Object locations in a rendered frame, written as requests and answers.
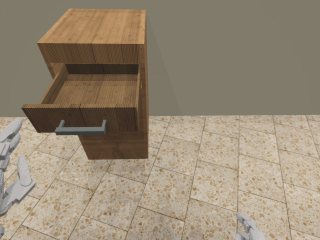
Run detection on left robot hand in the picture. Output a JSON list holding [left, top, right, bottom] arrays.
[[0, 118, 36, 218]]

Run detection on handle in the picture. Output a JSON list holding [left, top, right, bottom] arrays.
[[54, 119, 107, 136]]

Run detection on cabinet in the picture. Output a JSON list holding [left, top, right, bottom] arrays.
[[37, 8, 149, 160]]

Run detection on right robot hand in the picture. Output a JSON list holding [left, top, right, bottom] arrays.
[[235, 212, 267, 240]]

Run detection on drawer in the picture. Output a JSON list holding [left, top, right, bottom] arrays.
[[21, 63, 142, 133]]

